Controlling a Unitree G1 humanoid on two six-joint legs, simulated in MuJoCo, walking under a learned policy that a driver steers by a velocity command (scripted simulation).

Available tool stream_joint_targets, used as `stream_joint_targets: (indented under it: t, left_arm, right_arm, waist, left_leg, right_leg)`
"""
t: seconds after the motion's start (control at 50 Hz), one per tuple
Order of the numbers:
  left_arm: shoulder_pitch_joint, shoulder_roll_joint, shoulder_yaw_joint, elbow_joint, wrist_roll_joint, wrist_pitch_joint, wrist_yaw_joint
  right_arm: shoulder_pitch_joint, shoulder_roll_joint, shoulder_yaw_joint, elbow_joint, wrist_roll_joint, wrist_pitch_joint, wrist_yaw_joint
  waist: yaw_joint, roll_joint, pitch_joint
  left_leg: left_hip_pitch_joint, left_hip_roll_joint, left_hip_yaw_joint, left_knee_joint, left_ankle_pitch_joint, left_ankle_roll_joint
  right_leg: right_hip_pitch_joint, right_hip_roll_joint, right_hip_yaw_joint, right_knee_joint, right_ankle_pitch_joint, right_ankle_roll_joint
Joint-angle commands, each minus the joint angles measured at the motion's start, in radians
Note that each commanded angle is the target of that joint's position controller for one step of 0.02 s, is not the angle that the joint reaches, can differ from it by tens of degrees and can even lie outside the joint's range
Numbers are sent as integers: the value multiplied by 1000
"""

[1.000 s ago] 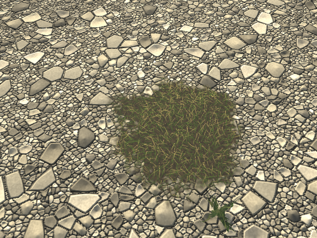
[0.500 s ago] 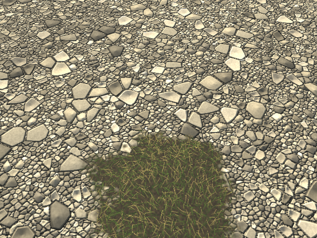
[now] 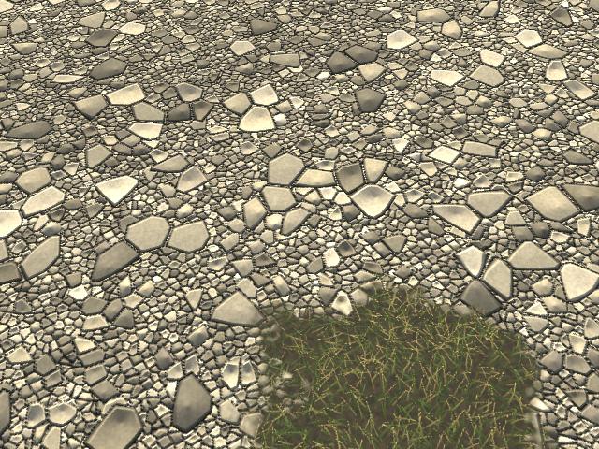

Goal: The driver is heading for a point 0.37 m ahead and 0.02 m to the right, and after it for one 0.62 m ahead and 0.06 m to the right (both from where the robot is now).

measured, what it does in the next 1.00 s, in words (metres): steps on the spot: left foot, then right foot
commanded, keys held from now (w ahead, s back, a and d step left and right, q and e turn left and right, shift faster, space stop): q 0.18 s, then e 0.64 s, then w+e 0.18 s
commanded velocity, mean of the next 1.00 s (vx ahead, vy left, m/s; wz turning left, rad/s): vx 0.04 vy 0.00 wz -0.12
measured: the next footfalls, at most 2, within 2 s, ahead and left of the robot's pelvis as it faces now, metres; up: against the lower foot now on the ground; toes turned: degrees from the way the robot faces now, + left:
left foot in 0.20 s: +0.04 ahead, +0.15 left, +0.00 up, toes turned +9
right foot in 0.72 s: +0.01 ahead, -0.08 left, +0.00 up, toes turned -6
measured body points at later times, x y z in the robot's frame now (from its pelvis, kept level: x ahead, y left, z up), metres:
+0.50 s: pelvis +0.01 +0.06 +0.00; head +0.02 +0.07 +0.45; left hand +0.07 +0.35 -0.13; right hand +0.21 -0.16 -0.09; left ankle +0.00 +0.14 -0.74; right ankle +0.01 -0.10 -0.70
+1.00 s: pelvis +0.00 +0.00 +0.01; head +0.02 -0.03 +0.46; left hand +0.17 +0.26 -0.08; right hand +0.11 -0.32 -0.10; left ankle +0.07 +0.17 -0.68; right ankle -0.03 -0.07 -0.74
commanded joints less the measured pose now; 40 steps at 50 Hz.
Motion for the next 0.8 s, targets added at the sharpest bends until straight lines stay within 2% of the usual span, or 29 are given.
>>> stream_joint_targets:
  t: [0.02,0.06,0.12,0.16,0.18,0.2,0.22,0.24,0.26,0.28,0.3,0.32,0.36,0.4,0.44,0.48,0.56,0.62,0.66,0.68,0.7,0.72,0.74,0.76,0.78,0.8]
  left_arm:
    - [-32,165,48,-53,-5,-3,11]
    - [-33,190,56,-47,-9,3,8]
    - [-19,216,65,-32,-22,8,1]
    - [-29,222,67,-22,-42,12,1]
    - [-1,202,64,-7,-47,13,1]
    - [57,155,52,16,-39,15,-5]
    - [72,88,24,-17,15,13,-17]
    - [-22,156,47,-37,-4,12,-5]
    - [-25,183,58,-21,-30,18,2]
    - [18,167,58,10,-33,27,4]
    - [58,150,56,51,-26,37,6]
    - [97,143,56,73,-22,42,4]
    - [113,134,52,88,-35,41,-2]
    - [69,129,42,72,-39,38,-5]
    - [42,144,41,48,-38,38,-5]
    - [44,156,43,34,-44,42,-5]
    - [67,135,40,22,-46,50,-8]
    - [83,125,40,14,-49,55,-19]
    - [103,123,42,12,-50,58,-30]
    - [127,123,44,17,-49,59,-36]
    - [154,137,50,21,-44,59,-37]
    - [174,210,72,18,-39,58,-27]
    - [190,328,98,-2,-35,52,-11]
    - [209,302,87,-20,5,29,-22]
    - [160,281,80,-25,6,8,-26]
    - [100,261,78,-31,-15,-2,-21]
  right_arm:
    - [36,-30,-1,-76,-5,-7,9]
    - [13,-36,2,-91,-5,-9,21]
    - [7,-60,-4,-104,-3,-6,37]
    - [50,-60,-10,-93,-5,-5,46]
    - [80,-74,-19,-80,-9,-5,44]
    - [90,-116,-30,-84,-16,-6,37]
    - [58,-198,-37,-125,-21,-6,19]
    - [78,-182,-28,-132,-61,-25,28]
    - [36,-139,-13,-120,-72,-43,35]
    - [-29,-92,0,-107,-58,-56,36]
    - [-69,-35,21,-100,-47,-65,35]
    - [-98,-2,36,-89,-44,-71,31]
    - [-106,23,46,-70,-56,-79,26]
    - [-106,-6,36,-57,-56,-77,18]
    - [-73,-56,17,-36,-46,-64,10]
    - [-58,-85,2,-23,-36,-51,6]
    - [-86,-85,-10,-15,-31,-40,3]
    - [-116,-88,-19,-11,-27,-35,2]
    - [-137,-95,-25,-5,-17,-30,0]
    - [-149,-98,-27,-1,-8,-26,-1]
    - [-130,-93,-29,15,2,-25,-2]
    - [-94,-61,-25,25,-8,-30,2]
    - [-149,3,-2,-29,-61,-37,9]
    - [-235,-27,-10,-52,-45,-44,3]
    - [-228,-59,-22,-40,-20,-43,4]
    - [-199,-68,-28,-22,-15,-41,1]
  waist:
    - [2,-177,-166]
    - [9,-184,-174]
    - [10,-195,-166]
    - [-26,-180,-164]
    - [-33,-154,-162]
    - [-18,-7,-135]
    - [26,315,-128]
    - [-66,239,-158]
    - [-42,152,-127]
    - [-4,117,-115]
    - [13,105,-121]
    - [32,113,-118]
    - [35,108,-110]
    - [7,103,-90]
    - [-23,102,-86]
    - [-38,92,-75]
    - [-29,66,-88]
    - [-14,73,-120]
    - [7,83,-137]
    - [26,89,-143]
    - [42,76,-144]
    - [29,-64,-144]
    - [19,-350,-127]
    - [94,-243,-182]
    - [62,-152,-150]
    - [28,-113,-120]
  left_leg:
    - [41,44,22,-113,54,3]
    - [102,50,43,-203,78,20]
    - [162,43,70,-325,92,55]
    - [257,17,105,-501,190,98]
    - [334,-6,102,-582,238,128]
    - [439,74,-49,-706,383,181]
    - [529,344,-373,-725,704,314]
    - [390,408,-410,-781,639,435]
    - [343,339,-313,-791,537,395]
    - [332,274,-227,-788,461,332]
    - [327,233,-158,-781,462,291]
    - [300,209,-100,-781,513,278]
    - [298,189,-38,-785,519,271]
    - [340,199,-33,-780,486,276]
    - [394,248,-78,-769,498,312]
    - [432,294,-121,-760,527,346]
    - [470,334,-120,-739,677,372]
    - [477,330,-66,-713,754,360]
    - [467,320,-23,-681,741,333]
    - [446,305,10,-649,704,304]
    - [399,275,53,-597,599,248]
    - [252,202,143,-440,385,152]
    - [-70,29,207,-162,-146,37]
    - [-126,-20,40,22,-275,29]
    - [-148,5,-7,87,-201,37]
    - [-165,19,-18,78,-103,41]
  right_leg:
    - [150,-256,149,-136,252,-224]
    - [140,-272,126,-139,231,-223]
    - [152,-296,110,-117,189,-204]
    - [134,-286,76,-55,135,-155]
    - [89,-257,41,9,60,-104]
    - [-45,-185,-35,168,-92,-16]
    - [-293,-41,-114,452,-510,92]
    - [-307,-22,18,612,-545,93]
    - [-279,-46,54,672,-465,81]
    - [-263,-56,66,663,-380,77]
    - [-224,-64,70,655,-312,88]
    - [-167,-61,75,651,-251,103]
    - [-103,-55,85,579,-197,119]
    - [-87,-56,83,444,-200,120]
    - [-100,-54,64,401,-269,120]
    - [-137,-55,50,410,-337,117]
    - [-143,-60,33,417,-380,108]
    - [-81,-47,-2,352,-357,89]
    - [-14,-30,-31,242,-283,64]
    - [44,-15,-51,144,-203,42]
    - [123,-3,-41,20,-70,8]
    - [257,-81,113,-60,169,-49]
    - [398,-335,473,-50,597,-219]
    - [350,-403,546,-83,559,-358]
    - [332,-351,461,-92,476,-327]
    - [318,-288,391,-86,398,-265]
